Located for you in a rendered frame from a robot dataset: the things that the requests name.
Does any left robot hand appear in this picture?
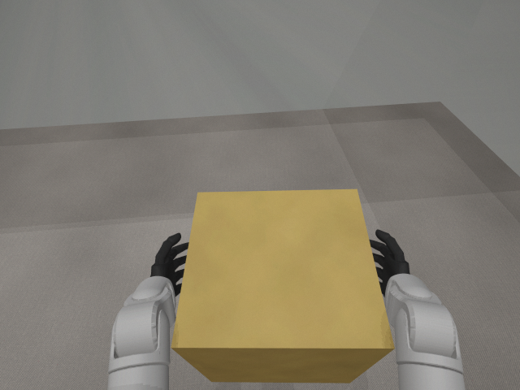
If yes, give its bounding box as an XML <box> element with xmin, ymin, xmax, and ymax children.
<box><xmin>150</xmin><ymin>233</ymin><xmax>189</xmax><ymax>296</ymax></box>

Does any right robot hand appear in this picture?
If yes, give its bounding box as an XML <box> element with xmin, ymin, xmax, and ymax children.
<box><xmin>369</xmin><ymin>229</ymin><xmax>410</xmax><ymax>297</ymax></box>

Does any robot left forearm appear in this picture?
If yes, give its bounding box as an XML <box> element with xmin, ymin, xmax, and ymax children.
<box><xmin>107</xmin><ymin>276</ymin><xmax>176</xmax><ymax>390</ymax></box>

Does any robot right forearm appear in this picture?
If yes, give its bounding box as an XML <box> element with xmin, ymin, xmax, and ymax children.
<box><xmin>384</xmin><ymin>274</ymin><xmax>466</xmax><ymax>390</ymax></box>

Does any carton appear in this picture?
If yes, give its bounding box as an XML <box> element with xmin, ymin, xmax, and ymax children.
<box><xmin>171</xmin><ymin>189</ymin><xmax>395</xmax><ymax>384</ymax></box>

